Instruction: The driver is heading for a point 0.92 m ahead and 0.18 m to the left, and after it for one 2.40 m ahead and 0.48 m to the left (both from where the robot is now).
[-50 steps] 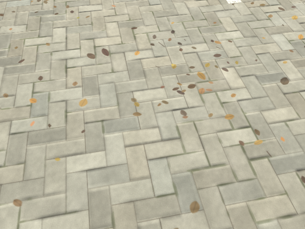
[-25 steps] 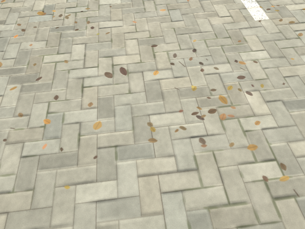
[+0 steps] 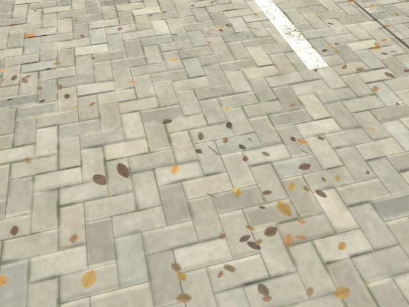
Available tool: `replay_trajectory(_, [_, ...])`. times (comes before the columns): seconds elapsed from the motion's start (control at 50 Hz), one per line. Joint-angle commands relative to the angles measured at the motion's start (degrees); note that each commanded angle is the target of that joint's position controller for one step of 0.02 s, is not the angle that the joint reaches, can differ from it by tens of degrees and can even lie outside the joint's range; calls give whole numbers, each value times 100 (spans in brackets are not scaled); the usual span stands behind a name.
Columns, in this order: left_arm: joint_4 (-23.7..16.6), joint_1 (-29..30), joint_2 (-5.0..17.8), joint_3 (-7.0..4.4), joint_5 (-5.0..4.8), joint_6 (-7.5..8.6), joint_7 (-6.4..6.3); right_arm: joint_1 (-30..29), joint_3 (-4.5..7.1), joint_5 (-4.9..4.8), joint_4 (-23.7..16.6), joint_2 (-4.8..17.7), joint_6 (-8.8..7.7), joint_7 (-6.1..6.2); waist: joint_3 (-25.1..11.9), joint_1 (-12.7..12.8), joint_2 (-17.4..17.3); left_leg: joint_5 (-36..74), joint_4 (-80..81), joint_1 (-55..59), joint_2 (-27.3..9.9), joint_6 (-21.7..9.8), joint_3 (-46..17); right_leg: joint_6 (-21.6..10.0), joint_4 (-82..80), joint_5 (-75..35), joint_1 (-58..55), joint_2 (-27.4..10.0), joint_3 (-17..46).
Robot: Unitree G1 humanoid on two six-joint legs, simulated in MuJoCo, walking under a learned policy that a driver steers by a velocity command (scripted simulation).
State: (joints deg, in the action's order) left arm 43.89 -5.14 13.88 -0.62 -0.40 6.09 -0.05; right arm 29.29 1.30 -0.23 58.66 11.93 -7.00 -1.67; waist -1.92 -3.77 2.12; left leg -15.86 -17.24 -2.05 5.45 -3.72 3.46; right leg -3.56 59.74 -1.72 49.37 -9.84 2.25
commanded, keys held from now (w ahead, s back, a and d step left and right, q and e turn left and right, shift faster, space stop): w+shift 0.36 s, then w+q+shift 0.44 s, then q+shift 0.20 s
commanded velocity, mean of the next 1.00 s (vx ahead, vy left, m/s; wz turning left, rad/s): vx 0.93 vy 0.00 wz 0.42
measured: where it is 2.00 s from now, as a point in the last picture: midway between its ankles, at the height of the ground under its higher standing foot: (175, 185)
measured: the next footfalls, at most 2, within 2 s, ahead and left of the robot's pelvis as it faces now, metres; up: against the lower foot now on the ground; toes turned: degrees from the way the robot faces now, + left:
right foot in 0.20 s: +0.44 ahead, -0.13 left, +0.00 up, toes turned -2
left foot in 0.72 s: +0.89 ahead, +0.08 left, +0.00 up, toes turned +14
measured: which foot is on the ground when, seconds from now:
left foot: down 0.00-0.22, up 0.24-0.70, down 0.72-1.00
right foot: up 0.00-0.18, down 0.20-0.70, up 0.72-1.00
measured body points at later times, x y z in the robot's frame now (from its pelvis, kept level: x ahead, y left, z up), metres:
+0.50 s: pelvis +0.46 -0.05 +0.00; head +0.45 -0.05 +0.45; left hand +0.40 +0.20 -0.14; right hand +0.65 -0.29 -0.09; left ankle +0.61 +0.13 -0.64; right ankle +0.40 -0.13 -0.74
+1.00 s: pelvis +0.89 +0.05 +0.00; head +0.92 +0.09 +0.45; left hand +1.04 +0.37 -0.04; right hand +1.03 -0.18 -0.12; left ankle +0.85 +0.07 -0.74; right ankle +1.15 -0.05 -0.67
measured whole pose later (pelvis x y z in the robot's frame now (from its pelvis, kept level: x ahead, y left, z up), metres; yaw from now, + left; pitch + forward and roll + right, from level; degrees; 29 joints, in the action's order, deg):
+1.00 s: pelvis +0.89 +0.05 +0.00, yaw +28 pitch +1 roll -1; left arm 31.7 2.3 14.9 -1.0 1.6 8.3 -0.7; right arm 23.4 3.2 -1.6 44.5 13.4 -2.1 0.4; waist 3.2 -4.2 1.2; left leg -13.9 -25.8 -10.7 11.5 -8.4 -11.3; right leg 2.3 45.1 5.4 40.4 -2.4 10.6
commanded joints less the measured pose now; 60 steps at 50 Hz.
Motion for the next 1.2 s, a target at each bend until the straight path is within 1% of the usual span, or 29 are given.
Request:
replay_trajectory(0.02, [-385,537,163,10,-23,116,82,-366,68,-85,-508,763,-182,133,976,172,-148,944,1471,-1485,-1286,-799,-712,86,-1483,-1332,-991,146,-306])
replay_trajectory(0.14, [-831,1269,388,-73,-157,225,381,106,119,-18,-401,1113,109,221,1021,151,-491,3637,845,956,-1856,-610,-470,-149,-3134,-495,-1092,782,-596])
replay_trajectory(0.2, [-323,-1245,1107,-413,-266,91,241,-326,159,268,-479,1296,320,213,-594,1596,-1200,6811,-2330,842,-1760,-366,-207,-587,-2698,501,-3915,1194,-759])
replay_trajectory(0.22, [19,-2559,1624,-516,-164,-5,130,-344,31,332,-728,912,273,217,-1645,1834,-359,4794,-4548,-983,-1404,-317,-248,-785,-2254,1528,-6236,-21,853])
replay_trajectory(0.24, [149,-2789,1700,-564,-66,55,222,667,-234,-5,-665,-177,32,50,-2774,1059,2101,-521,-6800,-3271,-71,-6,-922,-1897,-3707,4401,-8182,-1235,4373])
replay_trajectory(0.26, [278,-2708,1021,-431,10,74,208,94,-72,-276,-719,632,-167,45,-2287,1310,1464,-654,-7034,-3949,-413,-349,-1478,-1468,-4573,4898,-7965,-1000,4912])
replay_trajectory(0.28, [270,-2338,708,-353,67,89,191,-887,0,-453,-1054,917,-232,55,-1203,1275,950,-532,-7049,-4298,-666,-449,-1256,-1215,-4477,3944,-7124,-858,3735])
replay_trajectory(0.3, [279,-1898,633,-317,125,141,250,-1401,-55,-347,-1268,765,-260,86,-592,1016,-218,-267,-6654,-4139,-894,-461,-1159,-1108,-4614,2860,-5989,-653,3029])
replay_trajectory(0.32, [268,-1527,470,-273,169,203,289,-1538,-25,-218,-1320,667,-224,99,-311,699,-476,20,-6196,-3865,-1128,-441,-1150,-1084,-4669,2323,-5135,-431,2457])
replay_trajectory(0.4, [432,-1123,323,-212,29,224,302,-1134,-44,-212,-1229,372,161,78,415,70,-76,300,-5522,-3686,-1575,-191,-1083,-985,-5229,1832,-3684,-184,1189])
replay_trajectory(0.48, [595,-1440,523,-253,122,281,157,-2052,1,-161,-1541,538,209,133,918,372,-100,1841,-4255,-4334,-1347,-6,-1096,-613,-5466,361,-3588,60,-166])
replay_trajectory(0.6, [766,-2075,755,-204,118,256,-38,-3198,-3,-190,-2030,425,69,-180,1109,748,-154,3373,-2217,-3957,-918,-282,-169,40,-5565,-915,-4697,14,-1231])
replay_trajectory(0.66, [610,-1993,1203,-291,219,47,-191,-3070,172,-229,-2213,793,47,-332,612,397,361,2435,-2041,-3280,-211,-470,618,291,-4449,-4902,-5780,-148,-1493])
replay_trajectory(0.7, [406,-1509,1481,-388,297,-147,-303,-1352,420,-259,-1902,1261,197,-305,-235,-611,877,1409,-2458,-1682,43,-712,666,229,-2260,-6970,-5731,-373,-1445])
replay_trajectory(0.72, [194,-994,1506,-407,262,-168,-281,234,612,-209,-1488,1649,285,-224,-813,-1368,656,1496,-2040,260,-107,-944,98,189,-322,-6333,-4688,-190,-1374])
replay_trajectory(0.74, [52,-1082,687,-198,330,6,-144,482,617,-187,-1257,1796,408,-95,-641,-912,-1200,673,-2224,1359,-672,-1156,-1098,249,2056,350,-2721,788,-1124])
replay_trajectory(0.76, [-389,-1821,-23,46,-28,336,55,27,562,-2,-1581,1764,306,-102,-1404,47,-2500,-1597,-926,2801,-1857,-2547,-4830,337,3745,3447,-285,1622,142])
replay_trajectory(0.78, [-591,-958,620,-36,-145,584,119,149,507,17,-1585,1258,240,-72,-1306,-472,-1407,-2393,284,2610,-1866,-2149,-5575,-111,3404,2787,66,1322,760])
replay_trajectory(0.8, [-805,-425,697,-78,-218,644,114,-6,429,76,-1578,1016,148,-109,-595,-251,-499,-2007,452,1758,-1721,-1761,-5122,-286,2795,2309,35,1102,704])
replay_trajectory(0.84, [-810,-548,641,-110,26,573,23,-1075,426,45,-1913,1057,56,-165,69,553,469,537,336,-177,-1377,-1699,-4215,-20,1986,2087,-761,833,716])
replay_trajectory(0.9, [-947,-609,889,-239,193,298,-34,-1576,403,-111,-2136,1038,140,13,406,884,344,3433,241,-1708,-755,-1405,-2626,506,515,2059,-1663,569,361])
replay_trajectory(0.94, [-1284,120,563,-174,306,241,-89,-1378,429,-125,-2035,1134,255,210,459,646,106,4631,-149,-2446,-176,-1092,-1958,675,-764,1184,-2171,1023,-144])
replay_trajectory(0.98, [-1413,376,301,-134,212,169,-101,-1005,497,-173,-1878,1194,486,357,-33,359,-356,4168,-538,-2618,220,-513,-1848,701,-2022,21,-3033,1591,-306])
replay_trajectory(1.06, [-1643,796,630,-322,-38,107,-113,-860,523,-193,-1843,1006,723,492,-134,175,-941,2263,-1231,-1903,161,-40,-2763,768,-3410,-672,-3344,1823,158])
replay_trajectory(1.1, [-1371,-84,803,-429,69,174,-135,-1246,499,-135,-2028,843,711,523,-613,595,-1003,2372,-2523,-1189,240,172,-2552,601,-4064,-1711,-4007,1475,227])
replay_trajectory(1.12, [-1162,-978,856,-417,197,191,-142,-1240,383,-46,-2147,557,713,477,-1439,868,-651,1004,-4141,-1359,346,363,-2112,226,-3807,-2488,-5294,577,748])
replay_trajectory(1.14, [-1232,-1085,985,-360,301,133,-123,-532,208,163,-2233,31,725,437,-1986,443,860,-3076,-5768,-2565,844,503,-1695,-374,-2963,-5888,-6573,-779,2326])
replay_trajectory(1.16, [-1200,-1195,975,-353,358,90,-31,706,267,-8,-2143,625,684,299,-2688,5,1660,-3132,-7181,-3150,611,625,-2145,-1536,-2804,-5136,-7015,-2015,4150])
replay_trajectory(1.2, [-1531,-223,636,-309,208,-57,-108,-630,356,-77,-2144,1386,857,265,-1937,442,325,-1570,-7601,-3826,-114,795,-1536,-1580,-3704,-183,-5901,-1207,3789])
